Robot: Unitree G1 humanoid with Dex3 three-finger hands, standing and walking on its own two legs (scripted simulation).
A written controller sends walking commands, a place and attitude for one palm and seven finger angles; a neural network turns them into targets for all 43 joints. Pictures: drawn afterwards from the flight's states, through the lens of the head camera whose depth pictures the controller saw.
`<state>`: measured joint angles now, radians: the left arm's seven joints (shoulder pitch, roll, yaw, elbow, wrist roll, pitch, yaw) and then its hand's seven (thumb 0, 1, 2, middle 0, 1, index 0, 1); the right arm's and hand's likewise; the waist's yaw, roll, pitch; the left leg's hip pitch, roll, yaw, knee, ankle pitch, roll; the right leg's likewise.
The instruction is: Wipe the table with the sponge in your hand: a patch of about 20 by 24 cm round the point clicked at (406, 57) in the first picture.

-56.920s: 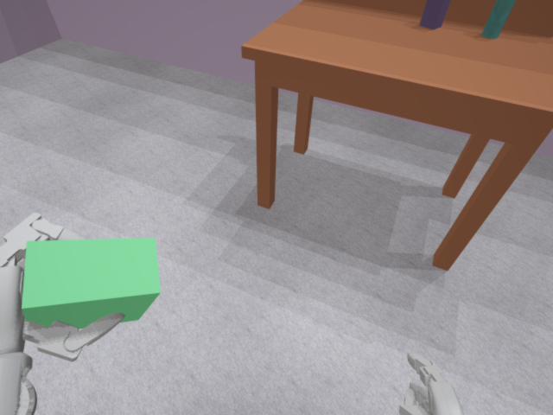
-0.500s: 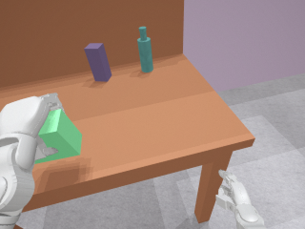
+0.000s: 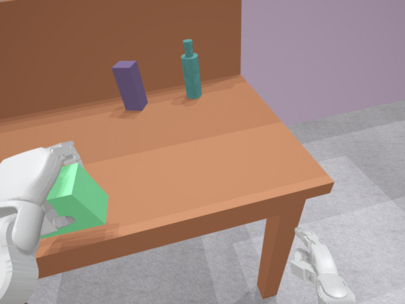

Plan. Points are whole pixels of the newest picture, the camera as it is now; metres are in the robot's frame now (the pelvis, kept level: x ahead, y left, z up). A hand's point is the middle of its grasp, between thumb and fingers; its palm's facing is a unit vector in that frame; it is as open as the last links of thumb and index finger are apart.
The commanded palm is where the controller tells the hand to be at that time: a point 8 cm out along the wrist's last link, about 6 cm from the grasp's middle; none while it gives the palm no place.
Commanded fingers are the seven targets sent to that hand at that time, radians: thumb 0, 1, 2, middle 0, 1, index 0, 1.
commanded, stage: bring the sponge back beside the body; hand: left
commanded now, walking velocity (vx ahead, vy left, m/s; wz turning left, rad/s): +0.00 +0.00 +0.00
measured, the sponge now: (63, 207) +0.20 +0.30 +0.14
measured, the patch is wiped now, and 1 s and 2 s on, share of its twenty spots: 1.00 1.00 1.00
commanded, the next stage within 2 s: step back with the hand held close in 0.26 s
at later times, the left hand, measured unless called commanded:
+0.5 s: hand (83, 189) +0.21 +0.24 +0.19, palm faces +0.32 -0.69 -0.65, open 10.2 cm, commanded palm +0.14 +0.27 +0.25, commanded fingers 0.00 0.10 1.30 -1.20 -1.60 -1.20 -1.60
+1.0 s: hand (67, 191) +0.19 +0.25 +0.21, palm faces +0.42 -0.80 -0.42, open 10.3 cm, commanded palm +0.12 +0.29 +0.25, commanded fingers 0.00 0.10 1.30 -1.20 -1.60 -1.20 -1.60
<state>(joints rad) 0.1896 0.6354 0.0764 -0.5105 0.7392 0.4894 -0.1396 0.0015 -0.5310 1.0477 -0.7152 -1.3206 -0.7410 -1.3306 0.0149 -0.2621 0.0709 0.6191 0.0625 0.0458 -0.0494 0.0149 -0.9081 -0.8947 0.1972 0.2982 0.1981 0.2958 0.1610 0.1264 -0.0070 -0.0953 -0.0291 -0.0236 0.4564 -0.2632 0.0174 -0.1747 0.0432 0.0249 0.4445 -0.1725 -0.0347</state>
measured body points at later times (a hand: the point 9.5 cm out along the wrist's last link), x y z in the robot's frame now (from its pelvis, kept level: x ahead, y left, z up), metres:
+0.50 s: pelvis -0.01 -0.01 +0.00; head -0.03 -0.04 +0.44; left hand +0.19 +0.28 +0.22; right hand +0.23 -0.20 -0.06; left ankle +0.00 +0.11 -0.74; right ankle +0.05 -0.10 -0.74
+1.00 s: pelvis -0.04 +0.01 -0.02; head -0.02 +0.02 +0.43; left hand +0.16 +0.29 +0.23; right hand +0.12 -0.23 -0.11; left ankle +0.00 +0.11 -0.74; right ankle +0.05 -0.10 -0.74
